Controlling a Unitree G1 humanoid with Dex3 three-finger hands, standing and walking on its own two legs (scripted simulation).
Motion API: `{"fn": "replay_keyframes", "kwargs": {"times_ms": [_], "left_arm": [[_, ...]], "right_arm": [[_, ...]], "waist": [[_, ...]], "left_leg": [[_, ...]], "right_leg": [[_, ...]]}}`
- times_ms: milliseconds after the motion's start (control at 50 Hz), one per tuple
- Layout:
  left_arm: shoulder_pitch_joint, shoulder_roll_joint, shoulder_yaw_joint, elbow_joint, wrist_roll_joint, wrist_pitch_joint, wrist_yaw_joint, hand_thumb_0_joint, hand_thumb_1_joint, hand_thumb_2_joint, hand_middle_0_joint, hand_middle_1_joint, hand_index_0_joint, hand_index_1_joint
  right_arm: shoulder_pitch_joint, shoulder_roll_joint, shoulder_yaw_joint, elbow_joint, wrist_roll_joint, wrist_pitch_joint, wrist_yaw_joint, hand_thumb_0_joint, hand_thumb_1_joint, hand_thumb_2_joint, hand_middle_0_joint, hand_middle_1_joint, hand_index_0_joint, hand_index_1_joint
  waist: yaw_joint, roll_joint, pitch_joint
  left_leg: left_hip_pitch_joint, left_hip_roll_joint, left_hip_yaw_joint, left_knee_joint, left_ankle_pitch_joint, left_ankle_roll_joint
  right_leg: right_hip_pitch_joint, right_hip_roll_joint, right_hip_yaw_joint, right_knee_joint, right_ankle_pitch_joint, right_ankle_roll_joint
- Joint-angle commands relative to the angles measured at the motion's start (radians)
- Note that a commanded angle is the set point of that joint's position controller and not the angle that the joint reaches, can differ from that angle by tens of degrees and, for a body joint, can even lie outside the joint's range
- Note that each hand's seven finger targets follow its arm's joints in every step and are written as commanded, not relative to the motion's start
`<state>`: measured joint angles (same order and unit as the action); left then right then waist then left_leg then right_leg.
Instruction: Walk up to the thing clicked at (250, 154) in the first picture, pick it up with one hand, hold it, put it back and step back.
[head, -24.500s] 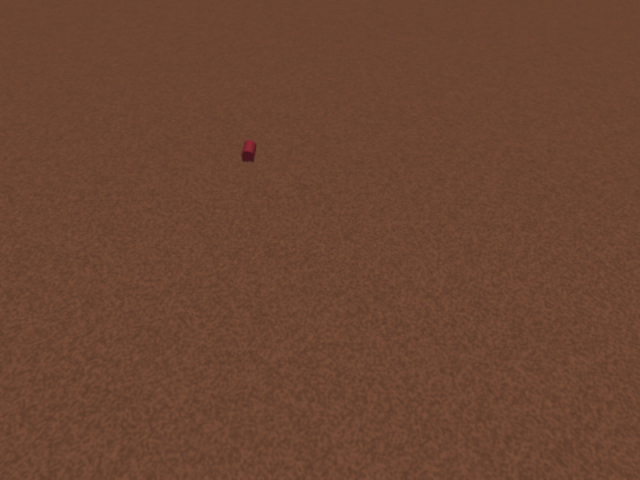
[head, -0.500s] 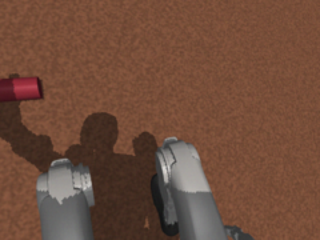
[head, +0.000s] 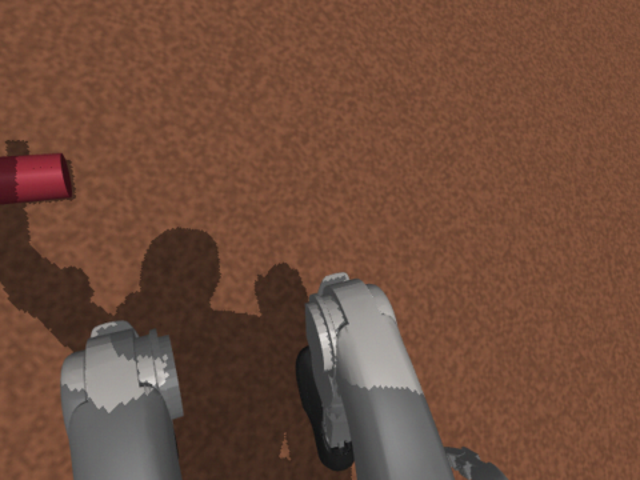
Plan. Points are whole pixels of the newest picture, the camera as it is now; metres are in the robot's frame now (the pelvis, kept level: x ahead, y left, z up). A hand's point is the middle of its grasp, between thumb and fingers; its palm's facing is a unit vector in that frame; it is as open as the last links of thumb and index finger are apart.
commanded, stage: rise first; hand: left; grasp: from above
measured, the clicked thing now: (23, 179) +0.53 +0.29 -0.30
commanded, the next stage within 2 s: approach in 0.94 s
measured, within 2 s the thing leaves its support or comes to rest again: neither
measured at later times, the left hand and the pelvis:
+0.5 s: hand out of the picture +0.48 +0.33 -0.18, palm faces -0.45 -0.06 -0.89, open 13.6 cm; pelvis +0.00 +0.00 -0.01, yaw +0 degrees
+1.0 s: hand out of the picture +0.47 +0.33 -0.17, palm faces -0.46 -0.06 -0.89, open 13.5 cm; pelvis -0.01 +0.00 +0.00, yaw +0 degrees
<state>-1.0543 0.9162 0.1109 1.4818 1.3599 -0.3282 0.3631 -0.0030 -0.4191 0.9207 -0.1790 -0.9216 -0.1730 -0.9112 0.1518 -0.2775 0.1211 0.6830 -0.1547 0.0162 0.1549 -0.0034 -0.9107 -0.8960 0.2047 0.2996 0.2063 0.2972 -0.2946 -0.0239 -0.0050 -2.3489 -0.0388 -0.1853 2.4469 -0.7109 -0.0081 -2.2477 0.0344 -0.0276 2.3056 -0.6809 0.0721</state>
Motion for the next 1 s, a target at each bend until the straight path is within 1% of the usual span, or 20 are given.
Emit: {"fn": "replay_keyframes", "kwargs": {"times_ms": [0,20,60,100,180,200,260,340,380,400,440,540,600,660,720,760,820,860,900,980], "left_arm": [[-0.323,0.252,0.025,-0.135,-0.012,0.012,0.040,0.000,-0.444,0.928,-0.147,-0.940,-0.151,-0.936],[-0.344,0.268,0.032,-0.142,-0.015,0.012,0.043,0.000,-0.424,0.909,-0.150,-0.946,-0.160,-0.935],[-0.321,0.240,0.015,-0.098,-0.013,0.015,0.040,0.000,-0.440,0.921,-0.147,-0.946,-0.153,-0.939],[-0.355,0.251,0.013,-0.122,-0.008,0.011,0.043,0.000,-0.446,0.926,-0.128,-0.971,-0.140,-0.959],[-0.325,0.226,0.001,-0.062,-0.009,0.017,0.037,0.000,-0.441,0.926,-0.140,-0.961,-0.148,-0.951],[-0.335,0.243,0.001,-0.075,-0.006,0.015,0.034,0.000,-0.442,0.926,-0.138,-0.962,-0.147,-0.953],[-0.326,0.290,0.028,-0.087,-0.012,0.013,0.033,0.000,-0.443,0.931,-0.145,-0.949,-0.150,-0.943],[-0.339,0.274,0.015,-0.095,-0.007,0.004,0.032,0.000,-0.441,0.925,-0.151,-0.947,-0.156,-0.942],[-0.331,0.310,0.034,-0.130,-0.008,0.004,0.036,0.000,-0.448,0.935,-0.156,-0.932,-0.155,-0.932],[-0.347,0.315,0.042,-0.144,-0.018,0.004,0.038,0.000,-0.443,0.928,-0.157,-0.926,-0.157,-0.925],[-0.336,0.283,0.023,-0.125,-0.020,0.006,0.039,0.000,-0.445,0.930,-0.156,-0.939,-0.158,-0.936],[-0.333,0.274,0.018,-0.127,-0.019,0.019,0.037,0.000,-0.436,0.925,-0.166,-0.919,-0.166,-0.919],[-0.335,0.294,0.033,-0.140,-0.021,0.026,0.035,0.000,-0.423,0.913,-0.167,-0.921,-0.171,-0.917],[-0.321,0.272,0.017,-0.145,-0.023,0.032,0.022,0.000,-0.436,0.927,-0.170,-0.916,-0.168,-0.918],[-0.329,0.264,0.016,-0.142,-0.030,0.037,0.013,0.000,-0.429,0.916,-0.168,-0.915,-0.169,-0.914],[-0.301,0.234,-0.006,-0.104,-0.034,0.036,0.000,0.000,-0.426,0.915,-0.174,-0.912,-0.174,-0.912],[-0.296,0.269,0.010,-0.117,-0.040,0.033,-0.008,0.000,-0.426,0.918,-0.181,-0.906,-0.178,-0.908],[-0.318,0.264,0.004,-0.140,-0.040,0.027,-0.015,0.000,-0.417,0.909,-0.190,-0.904,-0.188,-0.905],[-0.322,0.284,0.017,-0.165,-0.037,0.023,-0.015,0.000,-0.410,0.904,-0.192,-0.904,-0.193,-0.904],[-0.357,0.288,0.027,-0.199,-0.031,0.013,-0.012,0.000,-0.435,0.923,-0.181,-0.903,-0.177,-0.907]], "right_arm": [[0.223,-0.288,-0.090,0.005,-0.004,0.008,-0.013,0.000,-0.908,-0.902,0.200,0.300,0.200,0.300],[0.222,-0.292,-0.091,0.000,-0.002,0.008,-0.014,0.000,-0.908,-0.901,0.200,0.300,0.200,0.300],[0.219,-0.290,-0.086,-0.004,-0.004,0.007,-0.014,0.000,-0.908,-0.901,0.200,0.300,0.200,0.300],[0.223,-0.294,-0.082,-0.003,-0.005,0.006,-0.013,0.000,-0.907,-0.901,0.200,0.300,0.200,0.300],[0.228,-0.293,-0.076,0.001,-0.011,-0.001,-0.011,0.000,-0.907,-0.901,0.200,0.300,0.200,0.300],[0.226,-0.293,-0.071,-0.004,-0.011,-0.002,-0.011,0.000,-0.908,-0.901,0.200,0.300,0.200,0.300],[0.225,-0.301,-0.070,-0.010,-0.011,-0.005,-0.012,0.000,-0.907,-0.901,0.200,0.300,0.200,0.300],[0.229,-0.295,-0.063,-0.014,-0.015,-0.012,-0.010,0.000,-0.908,-0.901,0.200,0.300,0.200,0.300],[0.226,-0.294,-0.065,-0.015,-0.011,-0.013,-0.013,0.000,-0.907,-0.900,0.200,0.300,0.200,0.300],[0.233,-0.298,-0.066,-0.016,-0.009,-0.014,-0.013,0.000,-0.907,-0.901,0.200,0.300,0.200,0.300],[0.233,-0.295,-0.066,-0.013,-0.009,-0.015,-0.012,0.000,-0.908,-0.901,0.200,0.300,0.200,0.300],[0.240,-0.292,-0.064,-0.010,-0.006,-0.018,-0.011,0.000,-0.906,-0.900,0.200,0.300,0.200,0.300],[0.246,-0.301,-0.071,-0.011,-0.003,-0.016,-0.012,0.000,-0.904,-0.899,0.200,0.300,0.200,0.300],[0.239,-0.300,-0.070,-0.015,0.001,-0.011,-0.010,0.000,-0.906,-0.900,0.200,0.300,0.200,0.300],[0.241,-0.297,-0.076,-0.021,0.002,-0.007,-0.008,0.000,-0.905,-0.900,0.200,0.300,0.200,0.300],[0.233,-0.291,-0.072,-0.020,0.003,-0.006,-0.009,0.000,-0.905,-0.899,0.200,0.300,0.200,0.300],[0.230,-0.295,-0.070,-0.023,0.004,-0.007,-0.013,0.000,-0.906,-0.900,0.200,0.300,0.200,0.300],[0.240,-0.293,-0.067,-0.022,0.001,-0.009,-0.011,0.000,-0.908,-0.901,0.200,0.300,0.200,0.300],[0.240,-0.296,-0.067,-0.024,0.003,-0.007,-0.012,0.000,-0.908,-0.901,0.200,0.300,0.200,0.300],[0.241,-0.310,-0.072,-0.034,-0.001,-0.003,-0.014,0.000,-0.907,-0.901,0.200,0.300,0.200,0.300]], "waist": [[-0.017,0.428,-0.686],[-0.017,0.433,-0.686],[-0.024,0.425,-0.656],[-0.031,0.444,-0.671],[-0.039,0.417,-0.628],[-0.047,0.421,-0.625],[-0.023,0.423,-0.647],[-0.047,0.420,-0.625],[-0.023,0.428,-0.686],[-0.023,0.429,-0.695],[-0.035,0.423,-0.675],[-0.039,0.417,-0.664],[-0.028,0.450,-0.676],[-0.026,0.464,-0.683],[-0.033,0.435,-0.666],[-0.045,0.395,-0.626],[-0.027,0.375,-0.633],[-0.040,0.380,-0.641],[-0.028,0.406,-0.677],[-0.037,0.444,-0.665]], "left_leg": [[0.621,0.019,0.088,-0.286,0.264,0.016],[0.623,0.021,0.077,-0.296,0.259,0.012],[0.613,0.021,0.074,-0.295,0.238,0.013],[0.621,0.021,0.074,-0.289,0.254,0.011],[0.600,0.020,0.076,-0.283,0.248,0.013],[0.582,0.017,0.084,-0.276,0.235,0.018],[0.591,0.019,0.082,-0.279,0.230,0.016],[0.565,0.016,0.090,-0.273,0.204,0.021],[0.578,0.015,0.102,-0.259,0.223,0.024],[0.585,0.015,0.100,-0.258,0.232,0.023],[0.582,0.018,0.096,-0.264,0.227,0.022],[0.570,0.018,0.097,-0.262,0.240,0.023],[0.602,0.020,0.086,-0.279,0.260,0.014],[0.633,0.022,0.080,-0.284,0.284,0.012],[0.582,0.018,0.085,-0.281,0.251,0.017],[0.551,0.017,0.094,-0.273,0.224,0.025],[0.534,0.014,0.098,-0.268,0.218,0.028],[0.546,0.015,0.099,-0.264,0.236,0.028],[0.590,0.017,0.093,-0.273,0.254,0.023],[0.620,0.021,0.078,-0.277,0.252,0.009]], "right_leg": [[0.263,0.006,-0.153,-0.171,0.261,-0.098],[0.249,0.003,-0.153,-0.163,0.256,-0.099],[0.233,0.003,-0.155,-0.162,0.241,-0.099],[0.238,0.002,-0.155,-0.157,0.254,-0.099],[0.234,0.000,-0.153,-0.161,0.251,-0.098],[0.251,0.005,-0.151,-0.169,0.246,-0.098],[0.257,0.001,-0.148,-0.168,0.239,-0.097],[0.273,0.008,-0.152,-0.178,0.226,-0.097],[0.308,0.011,-0.147,-0.183,0.243,-0.097],[0.303,0.008,-0.144,-0.179,0.251,-0.097],[0.292,0.012,-0.151,-0.180,0.248,-0.098],[0.298,0.012,-0.152,-0.181,0.262,-0.098],[0.278,0.005,-0.156,-0.169,0.269,-0.100],[0.267,0.004,-0.156,-0.166,0.281,-0.102],[0.274,0.003,-0.154,-0.173,0.265,-0.102],[0.278,0.007,-0.149,-0.189,0.248,-0.099],[0.297,0.006,-0.145,-0.195,0.243,-0.098],[0.314,0.006,-0.146,-0.197,0.258,-0.097],[0.308,0.008,-0.149,-0.190,0.266,-0.098],[0.262,0.001,-0.158,-0.183,0.245,-0.107]]}}
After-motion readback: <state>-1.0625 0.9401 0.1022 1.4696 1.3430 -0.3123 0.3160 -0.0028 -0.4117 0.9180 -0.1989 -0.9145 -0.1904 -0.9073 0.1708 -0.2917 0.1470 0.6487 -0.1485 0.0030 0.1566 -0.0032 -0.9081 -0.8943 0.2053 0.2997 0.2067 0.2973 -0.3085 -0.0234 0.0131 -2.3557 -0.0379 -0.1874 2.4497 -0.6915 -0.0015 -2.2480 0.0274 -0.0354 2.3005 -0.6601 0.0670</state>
